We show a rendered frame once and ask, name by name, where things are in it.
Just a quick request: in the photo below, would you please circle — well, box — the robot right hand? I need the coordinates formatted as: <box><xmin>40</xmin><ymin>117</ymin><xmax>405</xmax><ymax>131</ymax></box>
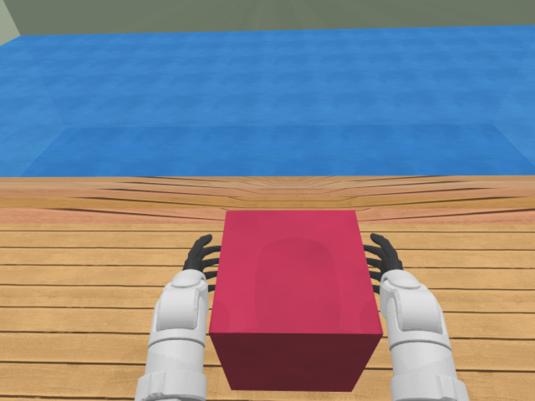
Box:
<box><xmin>363</xmin><ymin>233</ymin><xmax>404</xmax><ymax>294</ymax></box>

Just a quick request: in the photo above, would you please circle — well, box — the carton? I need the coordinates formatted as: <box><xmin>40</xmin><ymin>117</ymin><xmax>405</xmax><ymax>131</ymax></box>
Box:
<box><xmin>209</xmin><ymin>210</ymin><xmax>383</xmax><ymax>392</ymax></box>

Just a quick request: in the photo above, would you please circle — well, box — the robot right forearm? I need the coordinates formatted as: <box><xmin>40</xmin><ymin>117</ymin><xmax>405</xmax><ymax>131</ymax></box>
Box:
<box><xmin>380</xmin><ymin>270</ymin><xmax>470</xmax><ymax>401</ymax></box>

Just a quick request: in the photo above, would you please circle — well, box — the robot left forearm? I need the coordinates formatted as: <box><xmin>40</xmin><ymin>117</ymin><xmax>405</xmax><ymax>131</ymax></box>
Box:
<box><xmin>135</xmin><ymin>269</ymin><xmax>209</xmax><ymax>401</ymax></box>

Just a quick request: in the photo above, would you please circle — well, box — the robot left hand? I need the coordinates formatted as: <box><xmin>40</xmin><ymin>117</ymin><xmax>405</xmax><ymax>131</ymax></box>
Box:
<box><xmin>182</xmin><ymin>234</ymin><xmax>221</xmax><ymax>292</ymax></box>

